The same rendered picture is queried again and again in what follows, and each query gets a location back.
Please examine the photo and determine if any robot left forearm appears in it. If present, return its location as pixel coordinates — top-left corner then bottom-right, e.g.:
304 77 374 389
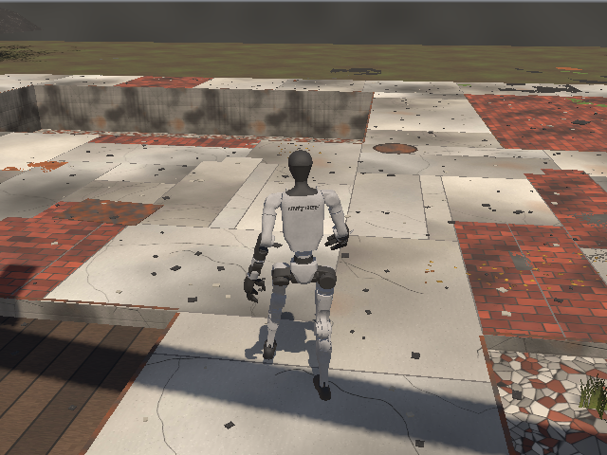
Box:
247 233 268 280

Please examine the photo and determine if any robot right forearm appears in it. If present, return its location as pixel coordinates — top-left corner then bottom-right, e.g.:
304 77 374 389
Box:
337 224 349 244

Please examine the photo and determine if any right robot hand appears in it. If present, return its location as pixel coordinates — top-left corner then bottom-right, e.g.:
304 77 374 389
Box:
325 234 347 250

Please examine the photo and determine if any humanoid robot torso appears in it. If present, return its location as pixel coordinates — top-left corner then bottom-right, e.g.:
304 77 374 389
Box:
280 186 324 284

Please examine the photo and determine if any robot right foot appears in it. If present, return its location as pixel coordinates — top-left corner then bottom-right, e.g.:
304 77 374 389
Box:
313 374 331 401

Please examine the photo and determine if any left robot hand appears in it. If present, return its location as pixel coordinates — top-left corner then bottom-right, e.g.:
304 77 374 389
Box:
244 276 266 303

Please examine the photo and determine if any left robot upper arm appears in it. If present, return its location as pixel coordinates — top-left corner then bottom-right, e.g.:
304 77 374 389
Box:
260 192 283 247

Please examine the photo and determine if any right robot upper arm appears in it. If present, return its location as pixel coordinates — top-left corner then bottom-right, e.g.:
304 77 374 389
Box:
321 190 348 238

